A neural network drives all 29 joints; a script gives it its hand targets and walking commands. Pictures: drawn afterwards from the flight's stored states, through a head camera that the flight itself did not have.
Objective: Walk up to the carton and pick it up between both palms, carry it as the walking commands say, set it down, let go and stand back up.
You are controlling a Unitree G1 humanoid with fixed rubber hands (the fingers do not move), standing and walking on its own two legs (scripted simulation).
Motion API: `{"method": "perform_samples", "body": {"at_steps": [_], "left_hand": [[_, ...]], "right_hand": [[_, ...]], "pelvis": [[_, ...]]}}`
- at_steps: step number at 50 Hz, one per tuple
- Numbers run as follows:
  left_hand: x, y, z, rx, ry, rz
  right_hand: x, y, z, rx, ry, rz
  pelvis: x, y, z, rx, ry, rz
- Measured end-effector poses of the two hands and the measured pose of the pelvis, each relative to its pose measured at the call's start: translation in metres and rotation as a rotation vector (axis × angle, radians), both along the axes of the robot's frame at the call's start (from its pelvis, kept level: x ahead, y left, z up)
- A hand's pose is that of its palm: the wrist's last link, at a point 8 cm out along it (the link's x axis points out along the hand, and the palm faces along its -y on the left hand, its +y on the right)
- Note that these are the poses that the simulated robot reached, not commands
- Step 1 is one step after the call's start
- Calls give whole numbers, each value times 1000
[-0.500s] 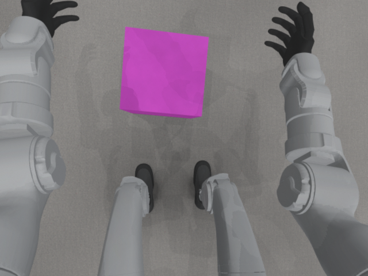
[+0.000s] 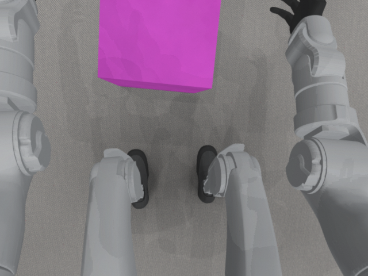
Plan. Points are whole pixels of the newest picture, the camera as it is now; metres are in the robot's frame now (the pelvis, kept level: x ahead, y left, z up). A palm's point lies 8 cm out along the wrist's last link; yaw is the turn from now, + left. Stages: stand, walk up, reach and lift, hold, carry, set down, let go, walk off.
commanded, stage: reach and lift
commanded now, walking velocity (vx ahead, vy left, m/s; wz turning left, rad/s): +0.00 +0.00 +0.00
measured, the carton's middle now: (160, 41) +0.56 +0.04 -0.36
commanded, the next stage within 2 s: none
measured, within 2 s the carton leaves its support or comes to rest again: neither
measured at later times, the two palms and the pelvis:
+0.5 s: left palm (69, 24) +0.56 +0.23 -0.26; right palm (261, 45) +0.53 -0.20 -0.26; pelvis -0.01 +0.00 -0.11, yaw -1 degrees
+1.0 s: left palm (74, 30) +0.55 +0.23 -0.29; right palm (253, 49) +0.53 -0.19 -0.29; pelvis -0.02 +0.00 -0.13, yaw +0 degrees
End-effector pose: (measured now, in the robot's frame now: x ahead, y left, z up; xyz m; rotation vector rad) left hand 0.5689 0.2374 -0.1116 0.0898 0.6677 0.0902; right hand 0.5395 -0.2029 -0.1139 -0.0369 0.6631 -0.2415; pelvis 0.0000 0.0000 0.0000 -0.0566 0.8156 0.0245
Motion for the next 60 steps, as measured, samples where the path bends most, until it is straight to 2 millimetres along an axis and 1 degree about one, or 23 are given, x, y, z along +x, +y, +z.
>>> {"method": "perform_samples", "body": {"at_steps": [8,16,25,32,35,39,49,54,60], "left_hand": [[-3,-4,-48,-5,9,8],[-7,-6,-97,-9,25,18],[-12,-9,-149,-11,42,23],[-14,-11,-179,-13,46,33],[-13,-11,-185,-16,37,37],[-14,-11,-187,-20,32,39],[-17,-10,-175,-18,38,42],[-16,-15,-170,-19,41,32],[-14,-27,-169,-22,41,13]], "right_hand": [[-1,4,-46,2,9,6],[-3,8,-93,6,31,11],[-9,7,-145,9,58,10],[-11,5,-176,14,73,9],[-8,1,-180,10,64,6],[-6,1,-180,17,57,5],[-11,12,-175,27,61,12],[-13,17,-172,26,64,17],[-14,23,-171,29,63,25]], "pelvis": [[-5,1,-40,-2,-45,-1],[-9,1,-75,-4,-100,-4],[-11,1,-108,-3,-165,-8],[-12,-1,-127,2,-209,-10],[-12,-1,-132,5,-224,-13],[-12,-2,-136,8,-236,-15],[-15,-1,-132,8,-243,-11],[-17,-1,-128,5,-244,-9],[-19,0,-125,3,-244,-11]]}}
